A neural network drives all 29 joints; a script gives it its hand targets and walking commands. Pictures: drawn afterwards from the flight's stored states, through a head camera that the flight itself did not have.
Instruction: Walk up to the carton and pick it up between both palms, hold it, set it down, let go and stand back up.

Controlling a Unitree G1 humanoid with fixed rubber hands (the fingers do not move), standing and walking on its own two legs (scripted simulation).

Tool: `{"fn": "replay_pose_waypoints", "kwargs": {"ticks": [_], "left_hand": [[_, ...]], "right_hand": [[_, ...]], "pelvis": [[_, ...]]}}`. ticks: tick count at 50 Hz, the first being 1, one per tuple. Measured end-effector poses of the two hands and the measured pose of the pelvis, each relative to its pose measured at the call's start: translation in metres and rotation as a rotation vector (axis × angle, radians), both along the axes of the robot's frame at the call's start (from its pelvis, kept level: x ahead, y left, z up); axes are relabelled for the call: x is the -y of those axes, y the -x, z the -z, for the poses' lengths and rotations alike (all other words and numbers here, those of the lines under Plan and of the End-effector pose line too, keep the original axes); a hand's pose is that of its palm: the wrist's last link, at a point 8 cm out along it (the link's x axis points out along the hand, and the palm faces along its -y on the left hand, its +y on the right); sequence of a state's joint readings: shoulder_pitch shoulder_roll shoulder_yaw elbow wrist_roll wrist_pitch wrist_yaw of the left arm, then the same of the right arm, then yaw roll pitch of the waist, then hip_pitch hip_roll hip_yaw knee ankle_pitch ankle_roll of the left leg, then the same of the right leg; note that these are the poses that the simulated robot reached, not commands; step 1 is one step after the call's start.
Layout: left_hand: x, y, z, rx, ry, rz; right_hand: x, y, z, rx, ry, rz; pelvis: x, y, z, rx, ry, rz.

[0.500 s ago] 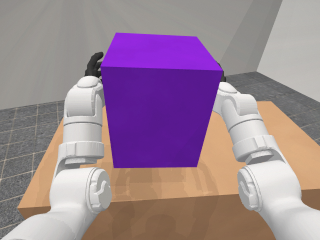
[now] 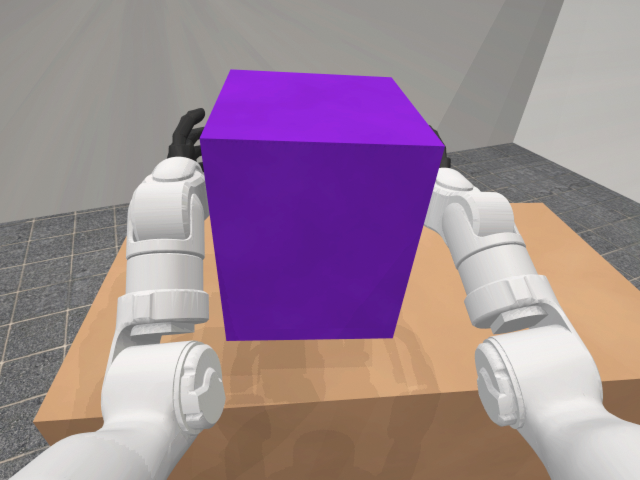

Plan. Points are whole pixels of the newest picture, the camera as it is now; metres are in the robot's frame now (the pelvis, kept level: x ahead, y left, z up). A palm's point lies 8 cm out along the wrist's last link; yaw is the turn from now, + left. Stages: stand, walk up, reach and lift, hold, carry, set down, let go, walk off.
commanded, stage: hold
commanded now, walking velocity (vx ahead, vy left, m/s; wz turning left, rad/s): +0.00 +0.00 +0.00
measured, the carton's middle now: (311, 204) +0.36 +0.00 +0.23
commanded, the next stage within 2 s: none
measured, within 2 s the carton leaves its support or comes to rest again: neither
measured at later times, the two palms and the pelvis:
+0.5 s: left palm (183, 172) +0.36 +0.15 +0.27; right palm (431, 181) +0.36 -0.14 +0.27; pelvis +0.00 +0.00 +0.00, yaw +0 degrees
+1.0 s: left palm (187, 172) +0.37 +0.15 +0.27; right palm (434, 181) +0.37 -0.14 +0.26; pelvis -0.01 +0.00 +0.00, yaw +0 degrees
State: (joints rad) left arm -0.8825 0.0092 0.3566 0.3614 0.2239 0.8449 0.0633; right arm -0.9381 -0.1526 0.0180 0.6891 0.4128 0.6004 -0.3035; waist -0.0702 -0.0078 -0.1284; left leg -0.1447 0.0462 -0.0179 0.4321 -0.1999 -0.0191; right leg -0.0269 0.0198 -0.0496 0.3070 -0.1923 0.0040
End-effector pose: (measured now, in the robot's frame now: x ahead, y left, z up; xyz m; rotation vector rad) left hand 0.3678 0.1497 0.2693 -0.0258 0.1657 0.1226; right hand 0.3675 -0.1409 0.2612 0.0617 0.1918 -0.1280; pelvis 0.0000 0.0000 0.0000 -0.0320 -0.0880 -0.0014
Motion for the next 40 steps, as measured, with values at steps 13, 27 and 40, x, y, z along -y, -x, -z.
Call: {"fn": "replay_pose_waypoints", "kwargs": {"ticks": [13, 27, 40], "left_hand": [[0.0, 0.002, -0.0025, 0.005, -0.002, 0.0], [-0.002, 0.003, -0.0024, 0.006, -0.001, 0.003], [0.0022, 0.0015, -0.0049, 0.003, -0.007, 0.01]], "right_hand": [[0.0, 0.0018, -0.0018, 0.004, -0.009, 0.001], [-0.0019, 0.003, -0.0048, 0.005, -0.001, 0.001], [0.0021, 0.0043, -0.0038, 0.002, -0.002, 0.008]], "pelvis": [[-0.0001, 0.0012, -0.0001, 0.003, 0.0, 0.002], [0.0005, 0.0048, 0.0, -0.006, 0.001, -0.001], [0.0, 0.0053, 0.0, -0.01, 0.0, 0.001]]}}
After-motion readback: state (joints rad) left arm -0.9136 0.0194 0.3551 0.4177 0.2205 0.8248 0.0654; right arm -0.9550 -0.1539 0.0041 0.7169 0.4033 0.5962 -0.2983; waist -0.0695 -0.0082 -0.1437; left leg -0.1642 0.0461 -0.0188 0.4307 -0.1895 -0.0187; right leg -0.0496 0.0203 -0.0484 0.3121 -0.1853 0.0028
